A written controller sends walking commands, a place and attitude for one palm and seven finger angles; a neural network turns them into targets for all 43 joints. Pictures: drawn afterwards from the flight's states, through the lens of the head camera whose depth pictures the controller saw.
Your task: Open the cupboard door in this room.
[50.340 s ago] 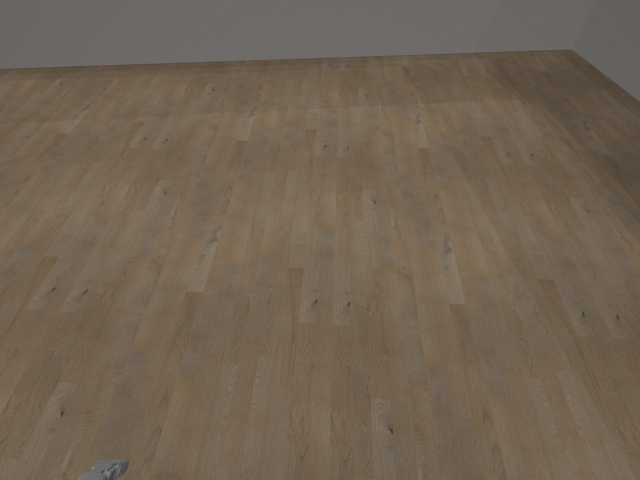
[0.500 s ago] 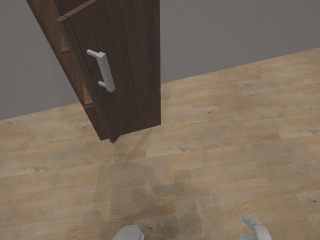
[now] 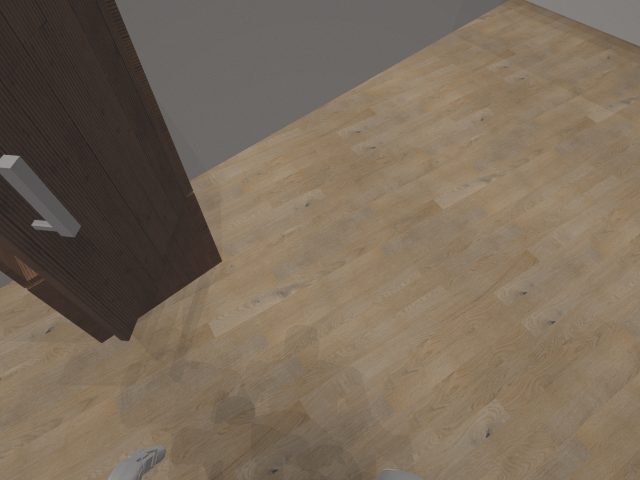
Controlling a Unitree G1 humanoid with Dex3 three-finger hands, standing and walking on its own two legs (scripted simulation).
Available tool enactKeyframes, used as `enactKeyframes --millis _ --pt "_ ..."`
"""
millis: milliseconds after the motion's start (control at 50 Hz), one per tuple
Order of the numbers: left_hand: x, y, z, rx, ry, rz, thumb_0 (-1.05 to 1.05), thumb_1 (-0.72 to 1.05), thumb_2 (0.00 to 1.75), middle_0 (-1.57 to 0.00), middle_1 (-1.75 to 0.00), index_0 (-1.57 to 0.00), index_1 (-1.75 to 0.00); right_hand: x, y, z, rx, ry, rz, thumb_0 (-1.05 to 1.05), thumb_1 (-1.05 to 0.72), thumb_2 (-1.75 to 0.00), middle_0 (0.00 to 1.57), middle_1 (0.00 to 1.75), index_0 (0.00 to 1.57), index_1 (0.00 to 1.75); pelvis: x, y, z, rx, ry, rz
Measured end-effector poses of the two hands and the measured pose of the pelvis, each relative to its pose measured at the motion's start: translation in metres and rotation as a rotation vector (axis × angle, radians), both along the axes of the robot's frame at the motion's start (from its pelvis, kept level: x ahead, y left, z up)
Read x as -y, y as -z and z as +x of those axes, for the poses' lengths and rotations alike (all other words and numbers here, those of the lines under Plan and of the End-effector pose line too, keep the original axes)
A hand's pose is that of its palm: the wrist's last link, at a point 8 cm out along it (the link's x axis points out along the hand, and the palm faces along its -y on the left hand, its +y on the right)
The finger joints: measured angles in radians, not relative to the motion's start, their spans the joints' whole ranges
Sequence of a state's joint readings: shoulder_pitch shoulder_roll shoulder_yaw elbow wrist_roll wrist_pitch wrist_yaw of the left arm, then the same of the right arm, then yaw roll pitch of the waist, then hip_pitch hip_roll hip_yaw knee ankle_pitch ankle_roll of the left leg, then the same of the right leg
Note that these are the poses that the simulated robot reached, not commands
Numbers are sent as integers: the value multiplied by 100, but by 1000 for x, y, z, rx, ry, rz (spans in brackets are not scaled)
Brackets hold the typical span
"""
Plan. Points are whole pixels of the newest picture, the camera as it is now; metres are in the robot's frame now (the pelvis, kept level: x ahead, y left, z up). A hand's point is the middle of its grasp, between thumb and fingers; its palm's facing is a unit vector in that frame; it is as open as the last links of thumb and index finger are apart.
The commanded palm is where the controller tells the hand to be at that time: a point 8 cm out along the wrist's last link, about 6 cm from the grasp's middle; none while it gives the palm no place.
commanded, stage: walk to a spot facing it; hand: left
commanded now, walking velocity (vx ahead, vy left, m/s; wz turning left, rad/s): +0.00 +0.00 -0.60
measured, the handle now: (28, 198) +0.43 +0.40 +0.08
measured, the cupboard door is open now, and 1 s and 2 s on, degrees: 42 42 42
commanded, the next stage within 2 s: turn to face it in 1.84 s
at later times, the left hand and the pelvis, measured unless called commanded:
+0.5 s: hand (211, 441) +0.18 +0.17 -0.16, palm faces -0.26 -0.95 -0.17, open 7.4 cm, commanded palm none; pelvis +0.05 +0.00 +0.01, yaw -17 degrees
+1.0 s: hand (350, 320) +0.37 -0.03 -0.15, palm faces -0.57 -0.80 -0.22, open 7.3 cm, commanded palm none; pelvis +0.18 -0.14 +0.01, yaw -34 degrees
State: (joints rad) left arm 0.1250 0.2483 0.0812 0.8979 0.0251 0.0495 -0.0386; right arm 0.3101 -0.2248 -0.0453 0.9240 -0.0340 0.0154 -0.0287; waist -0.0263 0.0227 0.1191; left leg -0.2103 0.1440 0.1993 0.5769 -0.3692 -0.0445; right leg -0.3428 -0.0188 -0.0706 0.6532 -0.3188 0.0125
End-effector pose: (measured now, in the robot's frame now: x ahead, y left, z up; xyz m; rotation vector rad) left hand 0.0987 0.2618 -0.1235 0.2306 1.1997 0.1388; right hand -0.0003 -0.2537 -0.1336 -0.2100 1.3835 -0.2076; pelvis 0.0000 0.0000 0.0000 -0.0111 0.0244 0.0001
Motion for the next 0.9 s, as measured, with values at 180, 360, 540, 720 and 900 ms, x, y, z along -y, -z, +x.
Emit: enactKeyframes --millis 180,360,540,720,900 --pt "46 -8 44 49 128 18 0 90 90 -20 -30 -20 -30 27 4 -6 16 148 0 1 -91 -90 20 30 20 30 16 -3 4 19 110 22" --pt "50 5 57 10 178 -54 0 90 90 -21 -30 -21 -30 7 -12 39 178 183 -8 1 -91 -90 20 30 20 30 3 -4 23 5 205 11" --pt "48 6 105 -47 271 -82 0 90 90 -20 -30 -20 -30 -18 -24 15 131 271 -26 1 -90 -90 21 30 20 30 1 -12 63 -11 328 -12" --pt "134 6 210 -23 486 -85 1 91 90 -20 -30 -20 -30 -33 -14 -51 -91 508 48 1 -90 -90 21 30 20 30 40 -6 110 -8 468 2" --pt "235 6 292 110 595 -64 0 91 90 -20 -30 -20 -30 19 12 -31 -162 642 114 1 -90 -90 20 30 20 30 110 10 154 27 549 12"
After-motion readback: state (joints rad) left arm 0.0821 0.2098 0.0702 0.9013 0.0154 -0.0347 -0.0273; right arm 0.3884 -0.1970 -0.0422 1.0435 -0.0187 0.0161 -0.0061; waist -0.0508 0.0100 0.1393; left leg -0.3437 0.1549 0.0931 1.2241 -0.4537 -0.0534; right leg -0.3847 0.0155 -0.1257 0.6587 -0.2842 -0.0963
